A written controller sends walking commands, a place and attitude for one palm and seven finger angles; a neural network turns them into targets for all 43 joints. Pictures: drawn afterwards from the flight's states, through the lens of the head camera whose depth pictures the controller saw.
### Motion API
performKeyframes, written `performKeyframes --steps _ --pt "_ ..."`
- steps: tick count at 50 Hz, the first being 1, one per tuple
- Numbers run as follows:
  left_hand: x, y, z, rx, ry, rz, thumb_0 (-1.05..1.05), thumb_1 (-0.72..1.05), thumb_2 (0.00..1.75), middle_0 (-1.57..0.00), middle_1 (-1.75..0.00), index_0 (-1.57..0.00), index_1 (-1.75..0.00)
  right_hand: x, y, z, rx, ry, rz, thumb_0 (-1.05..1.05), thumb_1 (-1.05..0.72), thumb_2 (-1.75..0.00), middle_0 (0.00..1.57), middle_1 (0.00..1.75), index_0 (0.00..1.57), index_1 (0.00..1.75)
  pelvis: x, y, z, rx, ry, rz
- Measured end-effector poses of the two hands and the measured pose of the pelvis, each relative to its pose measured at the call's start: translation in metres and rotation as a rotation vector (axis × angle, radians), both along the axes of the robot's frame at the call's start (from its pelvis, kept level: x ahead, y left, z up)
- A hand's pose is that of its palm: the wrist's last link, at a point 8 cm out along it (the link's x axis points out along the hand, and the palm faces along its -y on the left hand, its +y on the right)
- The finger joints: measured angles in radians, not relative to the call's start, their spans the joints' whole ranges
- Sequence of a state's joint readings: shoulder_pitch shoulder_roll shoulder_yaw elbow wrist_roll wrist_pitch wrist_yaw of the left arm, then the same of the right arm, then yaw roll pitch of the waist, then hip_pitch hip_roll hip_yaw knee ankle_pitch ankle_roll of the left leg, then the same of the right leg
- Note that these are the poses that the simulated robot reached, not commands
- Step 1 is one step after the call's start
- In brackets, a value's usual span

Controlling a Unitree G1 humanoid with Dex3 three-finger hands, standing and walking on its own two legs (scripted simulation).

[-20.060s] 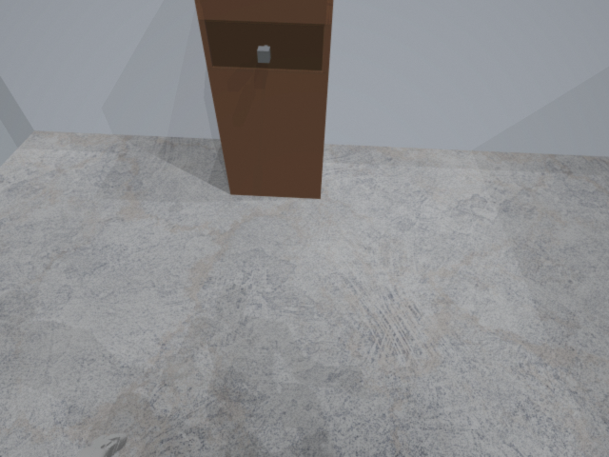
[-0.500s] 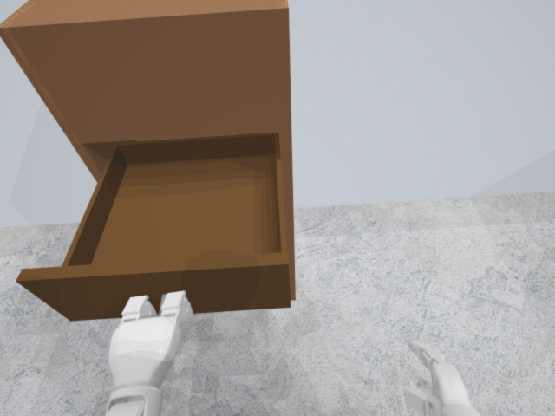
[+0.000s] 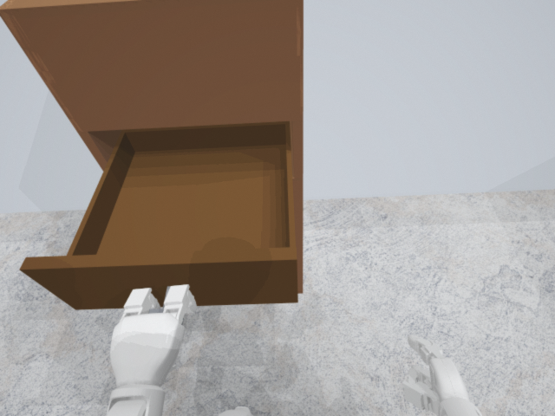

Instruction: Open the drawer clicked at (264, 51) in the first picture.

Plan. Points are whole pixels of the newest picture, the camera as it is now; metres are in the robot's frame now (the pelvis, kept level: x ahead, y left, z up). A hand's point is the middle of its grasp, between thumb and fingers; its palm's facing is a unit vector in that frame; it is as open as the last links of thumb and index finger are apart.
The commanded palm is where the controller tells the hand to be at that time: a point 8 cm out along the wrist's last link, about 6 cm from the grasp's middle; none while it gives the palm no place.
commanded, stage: open the thumb to release the handle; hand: left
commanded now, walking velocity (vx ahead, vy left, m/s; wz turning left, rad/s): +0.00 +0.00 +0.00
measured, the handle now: (167, 313) +0.26 +0.20 -0.01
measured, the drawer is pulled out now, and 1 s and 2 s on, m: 0.30 0.29 0.29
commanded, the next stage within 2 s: lift the hand off the handle in 0.36 s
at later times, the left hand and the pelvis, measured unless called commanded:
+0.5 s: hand (161, 345) +0.22 +0.20 -0.02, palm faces +0.00 -0.08 -1.00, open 13.4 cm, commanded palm +0.20 +0.20 +0.03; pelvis -0.02 -0.01 +0.01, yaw +1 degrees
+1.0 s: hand (157, 331) +0.23 +0.20 +0.00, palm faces +0.01 -0.10 -1.00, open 13.4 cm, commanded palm +0.21 +0.20 +0.07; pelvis -0.02 +0.01 +0.02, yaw +0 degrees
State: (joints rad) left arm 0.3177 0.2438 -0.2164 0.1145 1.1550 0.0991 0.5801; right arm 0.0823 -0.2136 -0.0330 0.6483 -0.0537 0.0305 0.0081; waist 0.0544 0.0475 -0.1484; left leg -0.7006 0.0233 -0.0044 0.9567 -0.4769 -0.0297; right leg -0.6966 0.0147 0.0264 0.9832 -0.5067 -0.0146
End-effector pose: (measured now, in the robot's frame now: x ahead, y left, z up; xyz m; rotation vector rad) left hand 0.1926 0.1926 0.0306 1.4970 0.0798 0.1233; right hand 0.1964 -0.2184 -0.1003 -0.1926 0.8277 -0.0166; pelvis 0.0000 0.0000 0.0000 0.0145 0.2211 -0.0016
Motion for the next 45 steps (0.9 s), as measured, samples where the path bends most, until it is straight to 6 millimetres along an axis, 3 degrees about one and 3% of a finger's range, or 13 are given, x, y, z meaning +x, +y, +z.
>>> performKeyframes --steps 7,18,23,38,45 --pt "0.002 0.004 0.003 -0.001 0.015 0.068 -0.01 0.31 0.66 -0.38 -1.30 -0.39 -1.30 -0.003 0.002 0.003 0.010 0.002 -0.014 0.01 -0.91 -0.90 0.20 0.30 0.20 0.30 -0.004 -0.004 0.005 0.004 -0.017 0.005" --pt "0.003 0.005 0.004 -0.003 0.045 0.047 0.00 -0.24 0.41 -0.34 -1.23 -0.35 -1.23 -0.013 -0.011 0.014 -0.029 -0.015 -0.028 0.01 -0.91 -0.90 0.20 0.30 0.20 0.30 -0.014 -0.007 0.010 0.003 -0.041 0.012" --pt "0.003 0.007 0.003 -0.008 0.040 0.033 0.00 -0.39 0.34 -0.33 -1.21 -0.34 -1.22 -0.021 -0.015 0.012 -0.042 -0.004 -0.041 0.01 -0.91 -0.90 0.20 0.30 0.20 0.30 -0.017 -0.007 0.009 0.003 -0.039 0.011" --pt "0.015 0.009 0.002 0.008 0.008 0.014 0.00 -0.49 0.30 -0.34 -1.22 -0.36 -1.24 -0.041 -0.005 -0.002 -0.030 0.049 -0.059 0.01 -0.91 -0.90 0.20 0.30 0.20 0.30 -0.024 0.001 0.007 -0.004 -0.028 0.016" --pt "0.017 0.009 0.008 -0.011 0.029 0.026 0.00 -0.49 0.30 -0.33 -1.21 -0.38 -1.24 -0.044 0.001 0.003 -0.014 0.046 -0.072 0.01 -0.91 -0.90 0.20 0.30 0.20 0.30 -0.023 0.005 0.012 -0.004 -0.047 0.009"
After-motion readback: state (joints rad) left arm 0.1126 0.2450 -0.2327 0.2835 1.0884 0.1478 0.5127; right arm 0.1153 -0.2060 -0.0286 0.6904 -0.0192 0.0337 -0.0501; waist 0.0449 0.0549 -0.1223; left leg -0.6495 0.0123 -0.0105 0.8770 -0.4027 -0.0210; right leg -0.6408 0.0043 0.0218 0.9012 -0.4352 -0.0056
